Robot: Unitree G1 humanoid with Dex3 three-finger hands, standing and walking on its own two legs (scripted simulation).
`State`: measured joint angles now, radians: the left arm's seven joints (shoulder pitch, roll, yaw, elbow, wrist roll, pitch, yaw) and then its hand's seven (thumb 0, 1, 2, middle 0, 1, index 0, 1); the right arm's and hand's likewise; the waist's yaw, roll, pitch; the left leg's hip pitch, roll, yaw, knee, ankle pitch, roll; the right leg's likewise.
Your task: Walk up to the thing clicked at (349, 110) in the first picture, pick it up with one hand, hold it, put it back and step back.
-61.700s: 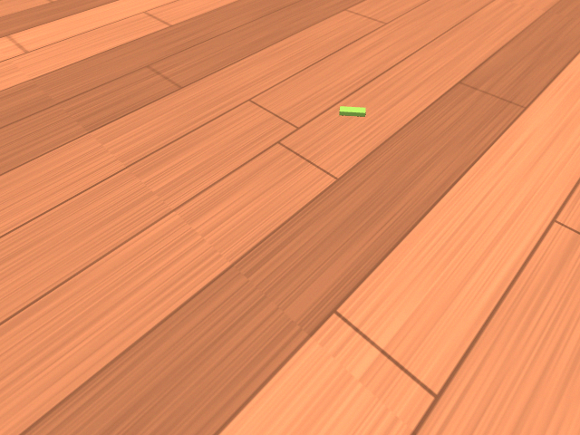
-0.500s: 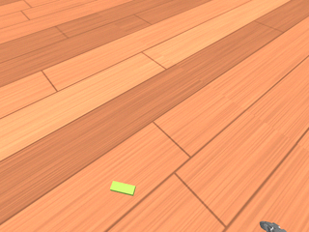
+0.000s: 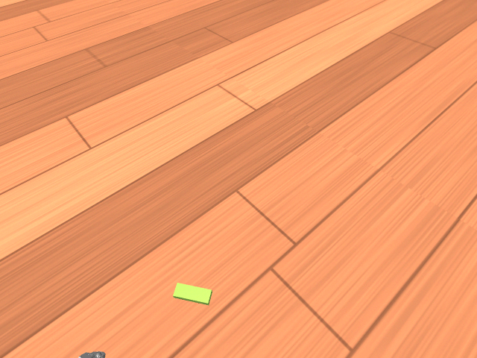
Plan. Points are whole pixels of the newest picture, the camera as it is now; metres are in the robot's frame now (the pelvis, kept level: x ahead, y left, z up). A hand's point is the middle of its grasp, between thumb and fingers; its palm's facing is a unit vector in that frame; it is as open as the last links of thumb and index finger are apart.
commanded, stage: stand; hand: left
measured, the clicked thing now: (192, 293) +0.46 +0.25 -0.77
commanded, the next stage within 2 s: none
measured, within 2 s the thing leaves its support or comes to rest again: neither
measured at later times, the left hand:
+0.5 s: hand out of the picture +0.08 +0.26 -0.16, palm faces -0.02 -0.94 -0.34, open 7.4 cm
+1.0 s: hand out of the picture +0.09 +0.26 -0.15, palm faces -0.01 -0.94 -0.35, open 7.4 cm
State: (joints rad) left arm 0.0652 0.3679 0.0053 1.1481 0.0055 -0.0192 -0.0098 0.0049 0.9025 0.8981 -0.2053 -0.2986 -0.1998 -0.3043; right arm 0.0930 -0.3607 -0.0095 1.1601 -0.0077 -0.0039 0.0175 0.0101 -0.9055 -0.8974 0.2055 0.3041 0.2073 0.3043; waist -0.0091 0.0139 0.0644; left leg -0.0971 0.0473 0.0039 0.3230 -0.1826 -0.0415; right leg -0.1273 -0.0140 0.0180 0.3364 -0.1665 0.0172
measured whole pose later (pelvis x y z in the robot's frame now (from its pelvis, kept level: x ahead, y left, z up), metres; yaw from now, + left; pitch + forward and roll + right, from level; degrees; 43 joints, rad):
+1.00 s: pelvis +0.01 +0.01 +0.00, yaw +1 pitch -2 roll +0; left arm 0.10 0.36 0.00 1.13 0.01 -0.01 -0.01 0.00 0.90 0.90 -0.21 -0.30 -0.20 -0.30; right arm 0.09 -0.36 0.00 1.14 -0.01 0.00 0.01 0.01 -0.91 -0.90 0.21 0.30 0.21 0.30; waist 0.00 0.01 0.04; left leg -0.09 0.04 0.00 0.32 -0.19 -0.03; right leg -0.12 -0.03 0.01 0.33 -0.18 0.03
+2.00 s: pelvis +0.02 +0.01 +0.00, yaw +1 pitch -2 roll +0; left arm 0.11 0.36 0.00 1.12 0.01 -0.01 0.00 0.00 0.90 0.90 -0.21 -0.30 -0.20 -0.30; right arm 0.11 -0.35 -0.01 1.13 -0.01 0.00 0.01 0.01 -0.91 -0.90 0.21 0.30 0.21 0.30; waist 0.00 0.00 0.05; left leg -0.08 0.03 0.00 0.32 -0.20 -0.03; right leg -0.10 -0.03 0.01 0.32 -0.19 0.03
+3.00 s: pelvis +0.00 +0.02 -0.09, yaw +1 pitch +17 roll -2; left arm 0.25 0.33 0.13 0.46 0.22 0.22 -0.04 0.00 -0.53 1.02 -0.08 -1.04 -0.07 -1.06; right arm 0.20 -0.23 -0.03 0.57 0.00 -0.13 -0.02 0.01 -0.88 -0.90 0.21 0.30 0.21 0.30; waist -0.03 0.00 -0.12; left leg -0.88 0.03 -0.05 1.13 -0.55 -0.02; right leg -0.87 -0.02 -0.01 1.08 -0.51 0.04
